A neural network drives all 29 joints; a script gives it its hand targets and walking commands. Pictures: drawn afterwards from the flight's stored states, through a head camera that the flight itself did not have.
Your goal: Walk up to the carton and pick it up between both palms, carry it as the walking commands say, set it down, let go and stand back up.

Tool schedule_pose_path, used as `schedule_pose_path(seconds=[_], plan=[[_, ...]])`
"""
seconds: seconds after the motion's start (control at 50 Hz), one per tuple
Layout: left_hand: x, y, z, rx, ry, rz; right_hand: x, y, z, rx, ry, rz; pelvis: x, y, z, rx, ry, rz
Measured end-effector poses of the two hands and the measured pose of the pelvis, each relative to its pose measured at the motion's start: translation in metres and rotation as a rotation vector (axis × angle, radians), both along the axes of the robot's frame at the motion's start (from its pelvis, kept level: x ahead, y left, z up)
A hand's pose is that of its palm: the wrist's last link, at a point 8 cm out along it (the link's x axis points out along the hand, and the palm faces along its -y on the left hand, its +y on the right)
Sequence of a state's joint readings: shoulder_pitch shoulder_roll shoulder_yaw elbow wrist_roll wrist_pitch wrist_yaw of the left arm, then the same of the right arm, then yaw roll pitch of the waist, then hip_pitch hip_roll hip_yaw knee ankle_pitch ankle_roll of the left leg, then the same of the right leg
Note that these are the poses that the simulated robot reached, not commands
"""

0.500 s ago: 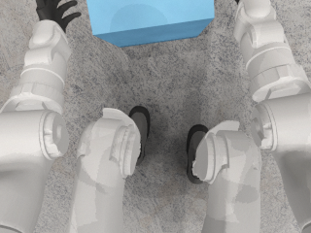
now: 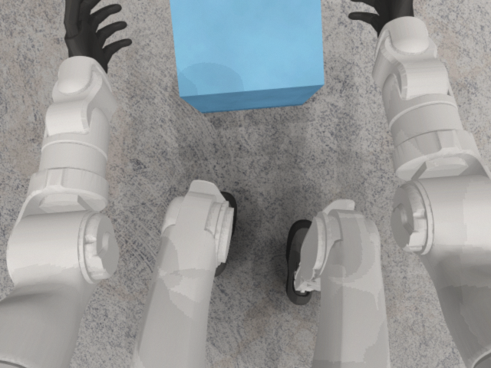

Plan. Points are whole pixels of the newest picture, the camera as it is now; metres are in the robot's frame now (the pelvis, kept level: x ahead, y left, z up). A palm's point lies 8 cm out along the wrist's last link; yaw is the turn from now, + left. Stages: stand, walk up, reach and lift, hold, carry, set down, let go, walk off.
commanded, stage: set down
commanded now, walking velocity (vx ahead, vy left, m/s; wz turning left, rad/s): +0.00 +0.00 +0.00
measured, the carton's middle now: (247, 53) +0.56 +0.08 -0.31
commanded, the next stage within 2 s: let go in 0.92 s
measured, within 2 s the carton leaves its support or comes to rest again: neither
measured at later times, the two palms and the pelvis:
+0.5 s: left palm out of the picture +0.47 +0.28 +0.03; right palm out of the picture +0.56 -0.12 +0.03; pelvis +0.02 -0.01 +0.12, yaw +0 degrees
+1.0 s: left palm out of the picture +0.47 +0.28 +0.16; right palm out of the picture +0.56 -0.12 +0.15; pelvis +0.05 +0.01 +0.25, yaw -1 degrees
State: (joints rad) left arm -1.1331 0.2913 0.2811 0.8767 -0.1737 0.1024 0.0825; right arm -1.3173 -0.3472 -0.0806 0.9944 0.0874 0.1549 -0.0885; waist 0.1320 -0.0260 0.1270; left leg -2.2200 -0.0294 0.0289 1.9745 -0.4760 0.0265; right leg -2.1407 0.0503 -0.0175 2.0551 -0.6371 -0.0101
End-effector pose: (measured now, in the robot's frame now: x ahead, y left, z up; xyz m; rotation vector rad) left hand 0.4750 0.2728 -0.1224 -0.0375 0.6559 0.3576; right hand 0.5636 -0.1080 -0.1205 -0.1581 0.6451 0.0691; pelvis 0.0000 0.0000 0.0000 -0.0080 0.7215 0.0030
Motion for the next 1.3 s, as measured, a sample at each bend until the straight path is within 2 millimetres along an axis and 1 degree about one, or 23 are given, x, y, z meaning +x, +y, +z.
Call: schedule_pose_path(seconds=[0.2,0.44,0.64,0.84,0.88,0.94,1.04,1.1,1.14,1.22,1.3], plan=[[0.0,-0.003,0.062,-0.002,-0.012,-0.005,-0.002,-0.007,0.058,0.007,-0.007,-0.006,0.005,-0.001,0.047,0.001,0.057,-0.005],[-0.006,0.007,0.138,0.002,-0.02,0.001,-0.001,-0.01,0.131,0.004,-0.009,0.003,0.014,-0.006,0.105,0.006,0.075,-0.004],[-0.009,0.011,0.201,-0.007,-0.027,-0.005,-0.002,-0.01,0.194,0.003,-0.006,0.015,0.025,-0.005,0.161,0.003,0.067,-0.001],[-0.008,0.01,0.26,-0.016,-0.034,-0.016,-0.004,-0.011,0.254,0.008,-0.004,0.02,0.038,0.0,0.219,0.0,0.038,-0.005],[-0.008,0.009,0.269,-0.016,-0.029,-0.018,-0.004,-0.012,0.263,0.01,0.001,0.019,0.041,0.002,0.229,-0.001,0.032,-0.008],[-0.008,0.009,0.277,-0.014,-0.016,-0.021,-0.005,-0.013,0.271,0.011,0.014,0.015,0.045,0.004,0.24,-0.001,0.027,-0.009],[-0.008,0.006,0.278,-0.001,0.009,-0.041,-0.007,-0.014,0.273,-0.003,0.024,0.013,0.05,0.006,0.252,-0.008,0.027,-0.007],[-0.013,0.004,0.276,0.019,0.029,-0.08,-0.015,-0.016,0.271,-0.027,0.026,0.001,0.053,0.008,0.258,-0.014,0.024,-0.005],[-0.021,0.004,0.276,0.035,0.044,-0.116,-0.026,-0.018,0.271,-0.048,0.027,-0.01,0.056,0.009,0.263,-0.018,0.019,-0.005],[-0.049,0.005,0.284,0.063,0.094,-0.197,-0.062,-0.025,0.276,-0.081,0.05,-0.047,0.065,0.012,0.276,-0.023,-0.017,-0.005],[-0.08,0.008,0.306,0.068,0.133,-0.247,-0.099,-0.033,0.294,-0.079,0.075,-0.089,0.075,0.016,0.291,-0.021,-0.095,-0.002]])
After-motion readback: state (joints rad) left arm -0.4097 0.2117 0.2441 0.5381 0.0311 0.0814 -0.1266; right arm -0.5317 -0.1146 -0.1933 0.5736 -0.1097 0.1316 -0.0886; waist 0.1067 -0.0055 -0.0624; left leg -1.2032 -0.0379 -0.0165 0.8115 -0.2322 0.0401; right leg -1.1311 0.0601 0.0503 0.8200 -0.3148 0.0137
